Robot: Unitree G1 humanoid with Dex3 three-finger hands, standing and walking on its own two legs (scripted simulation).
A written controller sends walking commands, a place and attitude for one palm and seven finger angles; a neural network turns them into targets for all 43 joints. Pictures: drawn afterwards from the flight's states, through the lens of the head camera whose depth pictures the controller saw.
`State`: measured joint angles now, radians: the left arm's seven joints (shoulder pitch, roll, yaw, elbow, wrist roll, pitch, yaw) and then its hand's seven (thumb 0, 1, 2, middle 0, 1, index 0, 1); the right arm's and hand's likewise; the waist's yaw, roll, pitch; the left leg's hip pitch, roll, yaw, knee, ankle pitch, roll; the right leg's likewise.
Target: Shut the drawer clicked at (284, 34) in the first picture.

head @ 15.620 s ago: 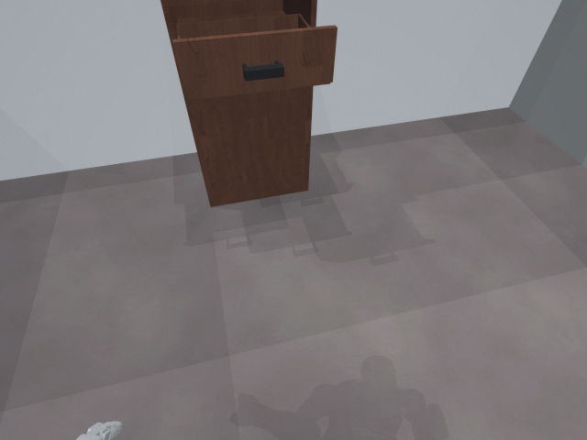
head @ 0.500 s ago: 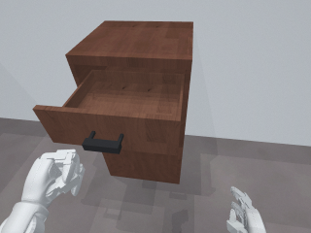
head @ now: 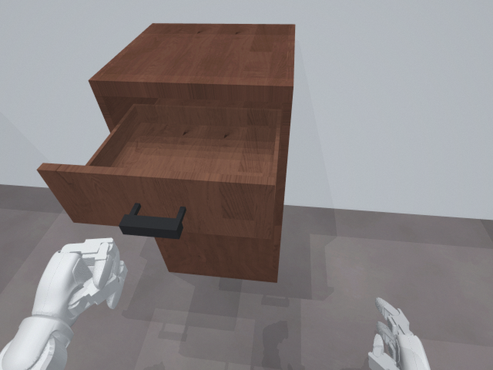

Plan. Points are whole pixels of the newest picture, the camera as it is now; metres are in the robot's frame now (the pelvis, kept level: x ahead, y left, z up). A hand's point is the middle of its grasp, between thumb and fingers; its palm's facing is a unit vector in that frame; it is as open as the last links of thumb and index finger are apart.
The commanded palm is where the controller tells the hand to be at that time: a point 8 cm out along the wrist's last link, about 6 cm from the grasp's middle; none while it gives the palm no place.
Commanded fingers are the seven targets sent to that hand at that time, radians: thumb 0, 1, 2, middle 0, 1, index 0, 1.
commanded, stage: bring the fist close to the handle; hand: left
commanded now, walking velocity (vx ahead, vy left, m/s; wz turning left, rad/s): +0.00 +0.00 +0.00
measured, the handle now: (155, 217) +0.37 +0.21 +0.04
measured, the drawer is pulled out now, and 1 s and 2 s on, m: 0.28 0.28 0.22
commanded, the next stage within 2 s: push the drawer shut in 1.22 s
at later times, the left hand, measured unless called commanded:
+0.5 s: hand (138, 270) +0.25 +0.19 +0.07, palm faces -0.01 -1.00 -0.05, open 3.3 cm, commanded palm +0.23 +0.25 +0.07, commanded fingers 0.00 0.90 0.90 -1.40 -1.60 -1.40 -1.60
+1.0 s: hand (163, 260) +0.28 +0.17 +0.04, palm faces -0.03 -1.00 -0.06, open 3.3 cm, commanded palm +0.26 +0.24 +0.04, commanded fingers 0.00 0.90 0.90 -1.40 -1.60 -1.40 -1.60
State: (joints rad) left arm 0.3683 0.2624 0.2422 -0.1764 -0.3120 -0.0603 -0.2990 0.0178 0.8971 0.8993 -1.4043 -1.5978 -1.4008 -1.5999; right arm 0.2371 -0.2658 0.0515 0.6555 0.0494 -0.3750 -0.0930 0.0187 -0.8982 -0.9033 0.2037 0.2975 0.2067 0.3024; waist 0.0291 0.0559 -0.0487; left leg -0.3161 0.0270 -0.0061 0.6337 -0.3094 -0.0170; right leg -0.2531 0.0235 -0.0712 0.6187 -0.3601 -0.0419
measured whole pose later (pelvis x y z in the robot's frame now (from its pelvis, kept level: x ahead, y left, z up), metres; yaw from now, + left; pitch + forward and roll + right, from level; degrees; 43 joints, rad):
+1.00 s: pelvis +0.00 +0.01 -0.03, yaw -1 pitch +8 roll +0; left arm 0.10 0.20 0.15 0.18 -0.21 -0.31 -0.19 0.02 0.90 0.90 -1.40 -1.60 -1.40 -1.60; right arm 0.25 -0.26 0.02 0.61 0.02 -0.20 -0.03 0.02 -0.90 -0.90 0.20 0.30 0.21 0.30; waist -0.03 0.04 -0.07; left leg -0.59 0.02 0.02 0.84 -0.39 0.00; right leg -0.54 0.01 -0.05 0.85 -0.45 -0.03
